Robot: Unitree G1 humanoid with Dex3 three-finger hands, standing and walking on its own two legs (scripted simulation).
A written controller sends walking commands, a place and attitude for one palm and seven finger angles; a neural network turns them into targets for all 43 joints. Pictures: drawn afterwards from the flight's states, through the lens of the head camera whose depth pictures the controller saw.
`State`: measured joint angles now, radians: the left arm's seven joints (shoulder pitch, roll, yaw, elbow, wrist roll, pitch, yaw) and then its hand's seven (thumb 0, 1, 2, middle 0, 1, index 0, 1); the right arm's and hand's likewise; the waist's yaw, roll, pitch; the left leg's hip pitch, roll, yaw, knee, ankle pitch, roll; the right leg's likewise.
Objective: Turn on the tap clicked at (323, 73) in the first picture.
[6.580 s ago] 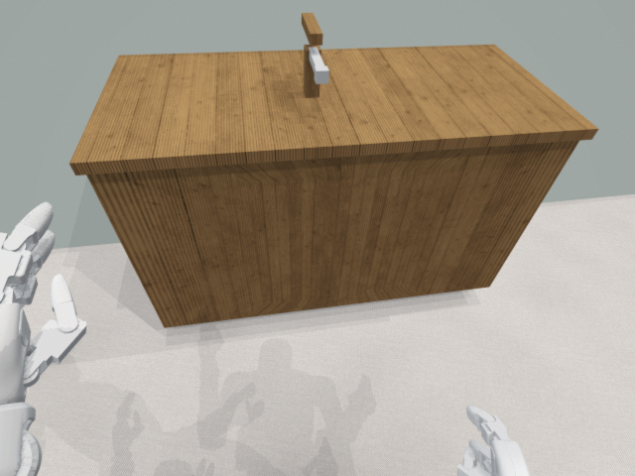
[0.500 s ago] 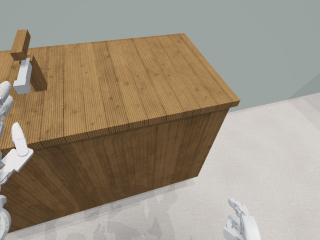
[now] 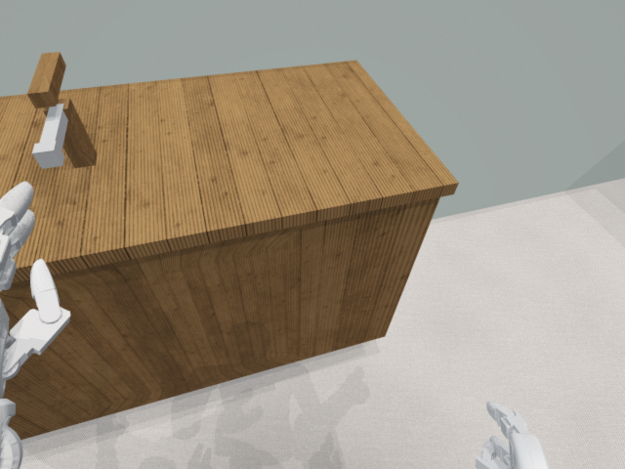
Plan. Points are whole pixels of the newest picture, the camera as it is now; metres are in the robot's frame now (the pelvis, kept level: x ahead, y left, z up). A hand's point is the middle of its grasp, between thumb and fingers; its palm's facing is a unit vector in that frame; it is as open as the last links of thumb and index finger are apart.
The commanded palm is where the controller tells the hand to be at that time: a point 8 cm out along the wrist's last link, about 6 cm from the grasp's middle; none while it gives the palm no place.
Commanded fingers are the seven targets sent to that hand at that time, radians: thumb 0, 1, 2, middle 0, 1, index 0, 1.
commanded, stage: come to a stop and stand still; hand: left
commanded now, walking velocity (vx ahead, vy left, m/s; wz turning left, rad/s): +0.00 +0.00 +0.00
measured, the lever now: (48, 154) +0.49 +0.42 +0.12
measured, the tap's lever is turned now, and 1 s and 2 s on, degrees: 0 0 0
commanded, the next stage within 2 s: look again from close up in 0.52 s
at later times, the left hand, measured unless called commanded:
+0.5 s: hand (45, 355) +0.18 +0.24 +0.17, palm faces +0.42 -0.82 -0.39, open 7.4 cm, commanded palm +0.12 +0.28 +0.18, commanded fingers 0.00 0.90 0.90 -0.20 -0.30 -0.20 -0.30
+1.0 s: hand (65, 314) +0.22 +0.25 +0.15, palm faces +0.31 -0.88 -0.36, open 7.4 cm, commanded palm +0.16 +0.29 +0.18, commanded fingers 0.00 0.90 0.90 -0.20 -0.30 -0.20 -0.30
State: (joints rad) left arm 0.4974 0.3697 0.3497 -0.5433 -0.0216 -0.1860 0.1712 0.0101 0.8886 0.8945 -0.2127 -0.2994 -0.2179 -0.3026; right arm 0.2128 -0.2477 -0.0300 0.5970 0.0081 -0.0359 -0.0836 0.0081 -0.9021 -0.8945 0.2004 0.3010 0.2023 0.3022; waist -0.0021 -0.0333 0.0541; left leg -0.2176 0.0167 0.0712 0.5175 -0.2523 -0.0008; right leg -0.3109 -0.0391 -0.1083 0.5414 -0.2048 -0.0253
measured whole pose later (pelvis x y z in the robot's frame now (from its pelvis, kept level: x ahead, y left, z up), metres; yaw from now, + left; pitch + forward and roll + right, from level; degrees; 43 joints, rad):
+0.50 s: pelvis -0.04 +0.00 +0.00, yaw +0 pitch -2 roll +0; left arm 0.45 0.35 0.33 -0.46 -0.02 -0.17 0.17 0.01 0.89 0.89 -0.21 -0.30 -0.22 -0.30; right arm 0.24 -0.19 0.03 0.62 0.00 -0.07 -0.07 0.01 -0.90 -0.89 0.20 0.30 0.21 0.30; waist 0.00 0.01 0.04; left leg -0.27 0.04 0.06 0.50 -0.19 0.00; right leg -0.31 0.00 -0.08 0.46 -0.15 -0.02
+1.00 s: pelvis -0.02 +0.02 +0.01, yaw -3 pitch -2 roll +0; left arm 0.41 0.35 0.34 -0.40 -0.01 -0.22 0.10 0.01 0.89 0.89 -0.21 -0.30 -0.22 -0.30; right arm 0.28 -0.20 0.04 0.57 -0.01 -0.17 -0.03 0.01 -0.90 -0.89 0.20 0.30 0.21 0.30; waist -0.01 -0.06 0.04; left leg -0.22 -0.01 0.05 0.48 -0.23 0.04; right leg -0.28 0.01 0.01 0.43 -0.12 0.00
